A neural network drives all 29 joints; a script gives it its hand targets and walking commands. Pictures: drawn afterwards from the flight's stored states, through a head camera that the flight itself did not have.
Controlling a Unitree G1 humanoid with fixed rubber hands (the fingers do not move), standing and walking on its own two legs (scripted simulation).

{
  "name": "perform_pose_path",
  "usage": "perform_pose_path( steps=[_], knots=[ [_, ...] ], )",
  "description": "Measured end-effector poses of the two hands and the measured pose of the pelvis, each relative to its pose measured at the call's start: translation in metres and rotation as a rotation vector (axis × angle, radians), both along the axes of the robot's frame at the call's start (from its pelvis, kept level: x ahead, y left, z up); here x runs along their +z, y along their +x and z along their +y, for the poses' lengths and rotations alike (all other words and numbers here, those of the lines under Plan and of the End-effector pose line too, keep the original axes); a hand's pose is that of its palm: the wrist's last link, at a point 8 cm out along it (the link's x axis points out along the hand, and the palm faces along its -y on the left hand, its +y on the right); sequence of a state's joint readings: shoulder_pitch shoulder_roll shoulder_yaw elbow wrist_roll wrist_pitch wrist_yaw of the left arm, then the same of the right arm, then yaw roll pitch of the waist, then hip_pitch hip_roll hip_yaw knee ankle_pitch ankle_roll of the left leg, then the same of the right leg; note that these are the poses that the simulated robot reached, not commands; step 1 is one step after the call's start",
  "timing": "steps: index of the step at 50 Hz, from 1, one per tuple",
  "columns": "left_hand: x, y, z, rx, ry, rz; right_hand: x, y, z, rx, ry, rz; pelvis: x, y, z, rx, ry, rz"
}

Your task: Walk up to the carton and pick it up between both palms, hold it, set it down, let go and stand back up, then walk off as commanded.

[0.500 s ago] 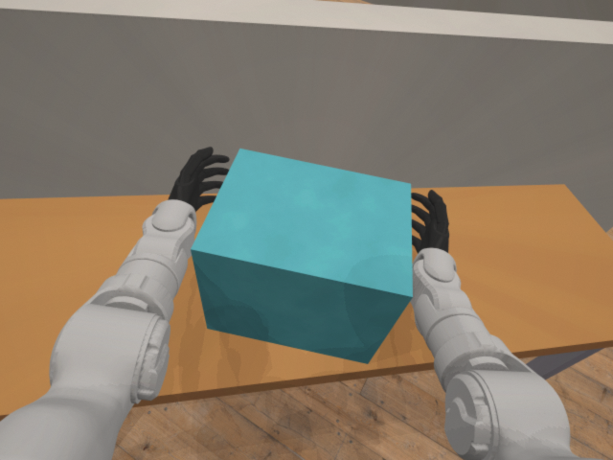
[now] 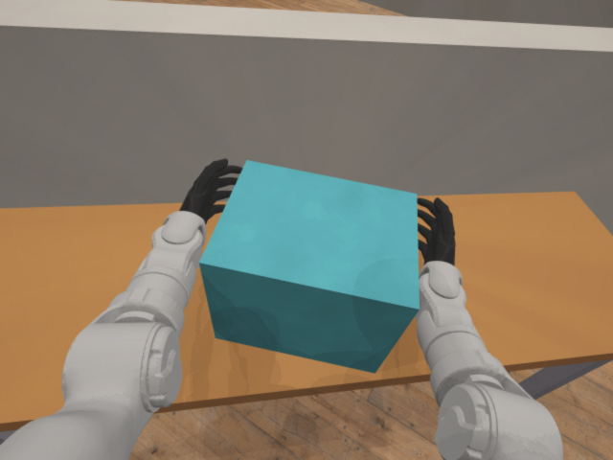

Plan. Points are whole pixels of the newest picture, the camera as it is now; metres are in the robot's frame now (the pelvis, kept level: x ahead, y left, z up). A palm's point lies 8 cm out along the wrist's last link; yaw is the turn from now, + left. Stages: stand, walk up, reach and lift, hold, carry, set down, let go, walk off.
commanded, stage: reach and lift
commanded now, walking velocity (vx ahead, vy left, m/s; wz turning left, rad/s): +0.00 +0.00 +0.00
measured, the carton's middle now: (312, 268) +0.38 -0.03 +0.03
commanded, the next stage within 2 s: none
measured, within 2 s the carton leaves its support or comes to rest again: leaves its support in 0.44 s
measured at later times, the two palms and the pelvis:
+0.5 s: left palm (198, 209) +0.43 +0.13 +0.10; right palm (441, 260) +0.36 -0.20 +0.07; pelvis +0.01 -0.01 +0.01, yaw +0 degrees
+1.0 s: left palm (200, 216) +0.41 +0.12 +0.11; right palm (456, 250) +0.36 -0.21 +0.10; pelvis +0.01 -0.02 +0.01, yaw -1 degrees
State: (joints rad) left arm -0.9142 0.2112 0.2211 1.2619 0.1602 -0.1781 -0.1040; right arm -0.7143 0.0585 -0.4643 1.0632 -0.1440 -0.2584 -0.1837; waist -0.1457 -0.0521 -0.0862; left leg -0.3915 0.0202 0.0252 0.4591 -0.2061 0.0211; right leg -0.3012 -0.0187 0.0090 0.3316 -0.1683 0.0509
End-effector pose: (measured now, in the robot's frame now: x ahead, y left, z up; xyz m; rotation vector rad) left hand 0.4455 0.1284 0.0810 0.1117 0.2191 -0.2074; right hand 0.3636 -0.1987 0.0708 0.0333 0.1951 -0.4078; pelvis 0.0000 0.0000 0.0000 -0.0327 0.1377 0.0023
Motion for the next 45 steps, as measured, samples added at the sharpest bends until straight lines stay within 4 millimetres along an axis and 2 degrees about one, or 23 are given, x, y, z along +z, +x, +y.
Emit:
perform_pose_path(
  steps=[19, 31, 45],
  knots=[
    [0.007, -0.006, 0.0, 0.004, 0.025, -0.018, 0.001, -0.002, -0.001, 0.016, -0.026, -0.044, 0.006, 0.017, -0.007, 0.007, 0.009, -0.075],
    [0.029, -0.022, -0.007, 0.023, 0.045, -0.092, 0.009, -0.013, -0.007, 0.036, -0.06, -0.105, 0.009, 0.006, -0.013, -0.008, 0.015, -0.11],
    [0.03, -0.034, -0.011, 0.073, 0.007, -0.061, 0.019, -0.012, -0.015, 0.077, -0.078, -0.077, 0.01, 0.002, -0.017, -0.024, 0.025, -0.135]
  ],
)
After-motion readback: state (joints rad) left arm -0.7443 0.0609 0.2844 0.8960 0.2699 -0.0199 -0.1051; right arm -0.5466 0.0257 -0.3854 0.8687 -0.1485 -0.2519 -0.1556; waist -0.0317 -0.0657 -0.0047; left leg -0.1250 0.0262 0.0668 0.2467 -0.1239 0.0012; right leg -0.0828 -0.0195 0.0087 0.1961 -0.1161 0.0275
